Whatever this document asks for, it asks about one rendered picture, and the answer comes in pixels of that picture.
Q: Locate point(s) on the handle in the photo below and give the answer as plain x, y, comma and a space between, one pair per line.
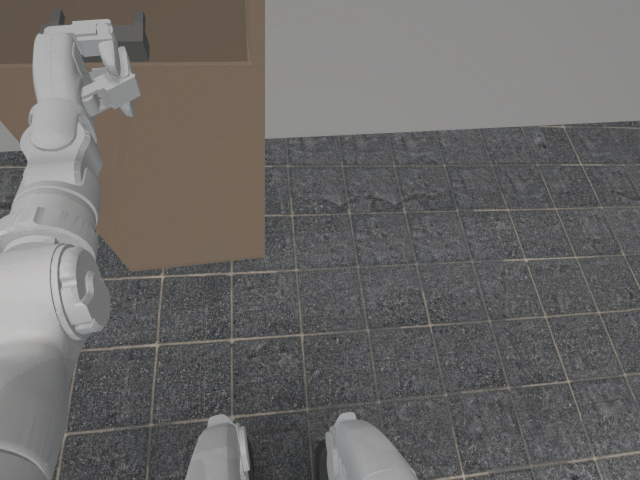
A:
133, 37

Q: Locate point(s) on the cabinet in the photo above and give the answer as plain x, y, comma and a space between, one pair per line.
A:
183, 181

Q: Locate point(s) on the drawer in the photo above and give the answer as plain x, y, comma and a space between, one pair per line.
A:
177, 30

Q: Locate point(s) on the left robot hand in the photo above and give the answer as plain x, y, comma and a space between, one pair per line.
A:
59, 71

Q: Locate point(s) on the left robot upper arm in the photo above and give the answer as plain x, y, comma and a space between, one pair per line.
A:
51, 299

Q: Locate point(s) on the robot left forearm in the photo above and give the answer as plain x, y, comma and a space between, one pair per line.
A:
58, 200

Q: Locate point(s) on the right robot thigh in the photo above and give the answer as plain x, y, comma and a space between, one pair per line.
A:
359, 451

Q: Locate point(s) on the right robot shin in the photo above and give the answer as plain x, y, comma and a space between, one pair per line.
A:
342, 417

